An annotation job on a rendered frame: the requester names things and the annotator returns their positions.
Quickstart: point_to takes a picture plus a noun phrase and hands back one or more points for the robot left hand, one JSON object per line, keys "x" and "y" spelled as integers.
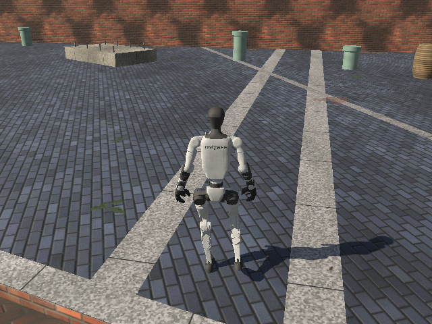
{"x": 182, "y": 193}

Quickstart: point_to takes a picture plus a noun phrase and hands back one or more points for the left robot shin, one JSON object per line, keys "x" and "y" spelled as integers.
{"x": 206, "y": 243}

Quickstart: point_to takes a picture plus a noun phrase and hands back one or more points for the right robot forearm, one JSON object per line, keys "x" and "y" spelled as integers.
{"x": 248, "y": 178}

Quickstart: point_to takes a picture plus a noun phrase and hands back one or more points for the right robot upper arm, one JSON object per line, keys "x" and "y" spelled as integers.
{"x": 240, "y": 153}

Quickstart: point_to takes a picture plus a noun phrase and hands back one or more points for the robot right hand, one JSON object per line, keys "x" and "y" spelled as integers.
{"x": 247, "y": 191}

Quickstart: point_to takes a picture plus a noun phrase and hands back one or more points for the left robot upper arm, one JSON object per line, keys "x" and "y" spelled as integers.
{"x": 191, "y": 153}

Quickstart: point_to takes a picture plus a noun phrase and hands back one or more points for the robot right thigh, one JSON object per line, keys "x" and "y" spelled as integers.
{"x": 232, "y": 200}

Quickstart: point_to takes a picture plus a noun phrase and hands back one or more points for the left robot forearm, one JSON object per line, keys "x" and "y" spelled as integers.
{"x": 183, "y": 179}

